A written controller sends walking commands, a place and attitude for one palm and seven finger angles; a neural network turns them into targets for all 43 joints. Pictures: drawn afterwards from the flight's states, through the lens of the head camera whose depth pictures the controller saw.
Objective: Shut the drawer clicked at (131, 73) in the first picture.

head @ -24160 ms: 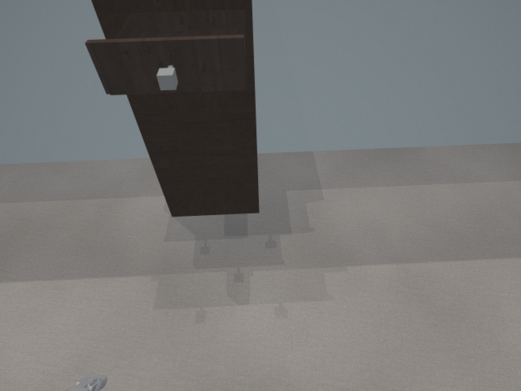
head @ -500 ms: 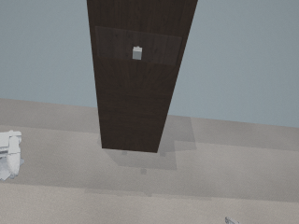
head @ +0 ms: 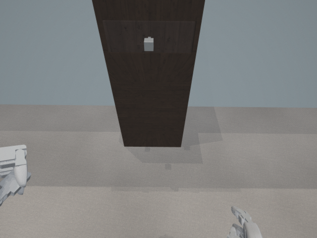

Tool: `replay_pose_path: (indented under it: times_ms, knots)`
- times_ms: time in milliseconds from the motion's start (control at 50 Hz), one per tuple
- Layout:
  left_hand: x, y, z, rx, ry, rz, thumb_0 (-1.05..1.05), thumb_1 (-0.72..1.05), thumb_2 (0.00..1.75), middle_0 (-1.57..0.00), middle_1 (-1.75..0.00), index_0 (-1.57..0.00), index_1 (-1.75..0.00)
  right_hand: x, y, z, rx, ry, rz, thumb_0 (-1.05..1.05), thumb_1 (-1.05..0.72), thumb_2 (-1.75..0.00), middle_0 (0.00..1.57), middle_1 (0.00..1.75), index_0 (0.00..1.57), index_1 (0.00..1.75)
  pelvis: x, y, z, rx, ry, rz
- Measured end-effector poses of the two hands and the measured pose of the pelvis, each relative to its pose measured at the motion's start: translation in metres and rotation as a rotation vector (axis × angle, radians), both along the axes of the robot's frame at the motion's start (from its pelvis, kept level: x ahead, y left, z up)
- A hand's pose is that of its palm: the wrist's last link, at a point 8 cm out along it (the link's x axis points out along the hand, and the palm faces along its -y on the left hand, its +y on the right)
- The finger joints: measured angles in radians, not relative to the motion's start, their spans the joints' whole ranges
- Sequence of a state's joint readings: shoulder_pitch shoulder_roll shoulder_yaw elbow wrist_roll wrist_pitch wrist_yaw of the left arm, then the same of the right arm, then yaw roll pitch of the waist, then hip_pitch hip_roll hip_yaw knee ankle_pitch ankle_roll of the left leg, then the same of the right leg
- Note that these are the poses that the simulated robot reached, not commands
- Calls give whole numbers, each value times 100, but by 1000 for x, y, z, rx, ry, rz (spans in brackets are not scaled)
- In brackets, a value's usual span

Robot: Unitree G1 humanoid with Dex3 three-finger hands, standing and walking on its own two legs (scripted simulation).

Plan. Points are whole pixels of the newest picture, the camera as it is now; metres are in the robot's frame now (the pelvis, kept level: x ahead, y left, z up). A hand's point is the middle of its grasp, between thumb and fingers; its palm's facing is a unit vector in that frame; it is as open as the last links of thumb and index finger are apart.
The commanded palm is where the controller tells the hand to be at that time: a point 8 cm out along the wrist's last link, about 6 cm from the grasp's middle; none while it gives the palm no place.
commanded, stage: stop stepping back and stand still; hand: left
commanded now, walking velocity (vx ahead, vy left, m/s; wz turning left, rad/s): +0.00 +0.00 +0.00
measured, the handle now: (149, 42) +0.85 +0.10 +0.09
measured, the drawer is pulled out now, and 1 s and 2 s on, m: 0.00 0.00 0.00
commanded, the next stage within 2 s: let the arm hang, fingers relaxed in 0.60 s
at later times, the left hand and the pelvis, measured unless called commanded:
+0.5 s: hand (51, 152) +0.24 +0.23 +0.15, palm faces +0.32 -0.80 -0.51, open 3.3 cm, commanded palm +0.19 +0.28 +0.18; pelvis +0.06 +0.00 +0.00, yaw +0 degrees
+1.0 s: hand out of the picture +0.08 +0.21 -0.17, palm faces +0.03 -0.97 -0.22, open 3.1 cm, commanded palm none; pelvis +0.03 +0.02 +0.00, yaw +2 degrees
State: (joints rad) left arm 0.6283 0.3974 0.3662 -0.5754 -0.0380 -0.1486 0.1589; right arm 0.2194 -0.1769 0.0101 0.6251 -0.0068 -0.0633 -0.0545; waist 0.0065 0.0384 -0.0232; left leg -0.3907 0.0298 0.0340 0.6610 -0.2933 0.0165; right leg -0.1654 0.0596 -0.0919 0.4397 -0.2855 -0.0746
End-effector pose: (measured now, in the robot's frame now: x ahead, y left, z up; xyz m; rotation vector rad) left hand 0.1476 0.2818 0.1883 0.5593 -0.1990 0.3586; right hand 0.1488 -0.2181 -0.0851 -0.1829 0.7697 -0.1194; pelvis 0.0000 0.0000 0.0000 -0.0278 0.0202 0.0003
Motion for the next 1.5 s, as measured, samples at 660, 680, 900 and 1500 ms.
replay_pose_path:
  times_ms: [660, 680, 900, 1500]
  knots:
    - [60, -5, -5, 14, 45, -30, 2, 89, 90, -141, -160, -141, -160, 79, -6, 8, 9, -29, -6, 1, -91, -90, 20, 30, 20, 30, 55, -1, 1, 35, 3, -1]
    - [60, -4, -6, 8, 49, -29, 2, 89, 90, -141, -160, -141, -160, 79, -5, 10, 9, -32, -7, 1, -91, -90, 20, 30, 20, 30, 54, 0, 2, 32, 2, -2]
    - [15, 3, -272, -415, 1012, 131, 1, 91, 90, -127, -147, -127, -146, 17, -13, -34, -33, 190, 9, 1, -91, -90, 20, 30, 20, 30, 36, 21, -11, 31, -9, 30]
    - [-221, -42, -319, -658, 1639, 378, 0, 91, 90, -26, -37, -26, -37, -166, 53, -64, 99, 687, -99, 1, -91, -90, 20, 30, 20, 30, 2, 36, 7, 31, -48, 23]
